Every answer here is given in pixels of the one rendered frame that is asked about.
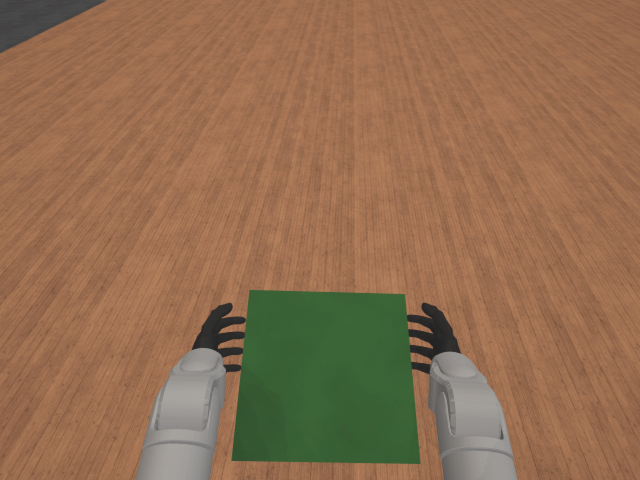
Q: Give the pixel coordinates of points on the robot right hand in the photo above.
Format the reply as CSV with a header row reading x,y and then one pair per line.
x,y
442,338

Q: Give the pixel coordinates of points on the robot left hand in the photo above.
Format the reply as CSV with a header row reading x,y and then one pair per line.
x,y
209,337

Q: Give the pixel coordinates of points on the carton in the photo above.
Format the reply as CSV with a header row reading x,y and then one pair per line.
x,y
326,377

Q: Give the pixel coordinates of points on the left robot forearm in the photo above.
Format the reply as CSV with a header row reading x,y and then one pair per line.
x,y
182,431

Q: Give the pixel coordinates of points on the right robot forearm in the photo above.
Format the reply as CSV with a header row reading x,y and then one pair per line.
x,y
472,434

